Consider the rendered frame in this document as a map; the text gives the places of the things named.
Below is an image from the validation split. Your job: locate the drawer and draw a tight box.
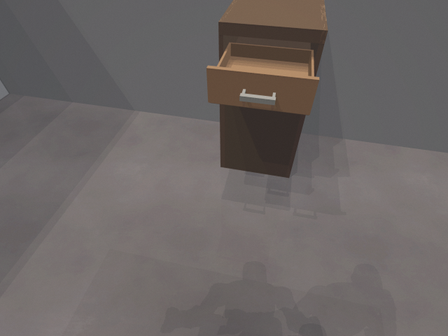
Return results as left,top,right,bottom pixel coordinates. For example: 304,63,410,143
206,43,319,115

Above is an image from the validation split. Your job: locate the handle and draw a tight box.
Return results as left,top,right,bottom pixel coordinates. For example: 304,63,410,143
239,89,276,105

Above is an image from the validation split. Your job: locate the cabinet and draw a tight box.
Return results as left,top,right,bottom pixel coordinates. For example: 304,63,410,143
218,0,328,178

